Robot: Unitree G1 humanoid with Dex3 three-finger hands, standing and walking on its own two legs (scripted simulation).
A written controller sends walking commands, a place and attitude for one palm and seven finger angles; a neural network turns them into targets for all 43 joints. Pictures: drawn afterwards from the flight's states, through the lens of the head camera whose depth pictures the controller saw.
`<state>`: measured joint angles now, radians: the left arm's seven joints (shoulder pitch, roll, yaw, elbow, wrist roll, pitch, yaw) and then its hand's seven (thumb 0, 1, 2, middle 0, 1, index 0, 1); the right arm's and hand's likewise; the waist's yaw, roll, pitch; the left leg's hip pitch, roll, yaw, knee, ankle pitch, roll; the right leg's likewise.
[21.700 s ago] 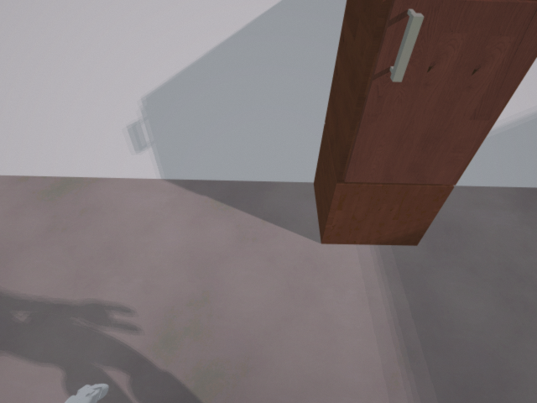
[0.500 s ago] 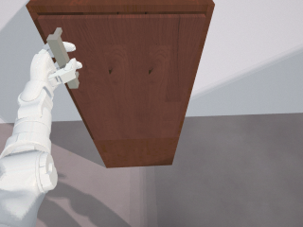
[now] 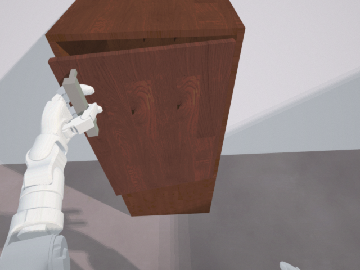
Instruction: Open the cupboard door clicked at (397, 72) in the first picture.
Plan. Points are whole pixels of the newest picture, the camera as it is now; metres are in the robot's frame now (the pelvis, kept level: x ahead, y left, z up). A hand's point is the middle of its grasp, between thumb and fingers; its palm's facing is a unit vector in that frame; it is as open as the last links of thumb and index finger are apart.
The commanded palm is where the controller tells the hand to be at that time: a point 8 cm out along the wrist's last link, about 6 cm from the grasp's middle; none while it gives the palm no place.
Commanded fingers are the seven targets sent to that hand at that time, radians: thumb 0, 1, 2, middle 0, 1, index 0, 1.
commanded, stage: pull the door open along its arc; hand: left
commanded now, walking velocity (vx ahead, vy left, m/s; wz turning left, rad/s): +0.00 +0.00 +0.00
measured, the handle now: (83, 104) +0.45 +0.23 +0.15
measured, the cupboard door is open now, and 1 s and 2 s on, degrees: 9 41 44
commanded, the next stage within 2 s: open thumb and fingers to let go in 0.58 s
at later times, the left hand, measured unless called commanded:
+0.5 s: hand (125, 173) +0.25 +0.10 +0.16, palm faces +0.42 -0.91 +0.04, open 6.2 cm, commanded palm +0.18 +0.13 +0.15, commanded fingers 0.00 0.90 0.90 -0.40 -1.35 -0.40 -1.35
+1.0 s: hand (136, 178) +0.24 +0.08 +0.16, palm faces +0.42 -0.91 +0.00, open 8.5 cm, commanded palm +0.19 +0.11 +0.15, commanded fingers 0.00 -0.29 0.39 -0.31 -1.22 -0.31 -1.22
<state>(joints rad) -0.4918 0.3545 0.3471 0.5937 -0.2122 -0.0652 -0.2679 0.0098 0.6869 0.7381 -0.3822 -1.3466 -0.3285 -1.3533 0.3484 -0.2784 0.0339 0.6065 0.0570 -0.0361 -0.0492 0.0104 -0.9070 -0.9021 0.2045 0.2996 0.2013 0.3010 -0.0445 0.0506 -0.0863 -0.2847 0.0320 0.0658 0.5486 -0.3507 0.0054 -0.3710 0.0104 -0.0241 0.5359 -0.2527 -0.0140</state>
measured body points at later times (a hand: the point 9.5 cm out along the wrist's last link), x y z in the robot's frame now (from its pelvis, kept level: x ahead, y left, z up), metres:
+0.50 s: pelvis -0.01 -0.02 +0.00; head -0.05 -0.05 +0.45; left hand +0.23 +0.14 +0.16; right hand +0.23 -0.19 -0.06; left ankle -0.05 +0.11 -0.73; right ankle +0.01 -0.11 -0.73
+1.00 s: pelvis -0.03 -0.02 +0.00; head -0.06 -0.06 +0.45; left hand +0.21 +0.13 +0.17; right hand +0.20 -0.20 -0.08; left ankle -0.05 +0.11 -0.73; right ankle +0.01 -0.11 -0.73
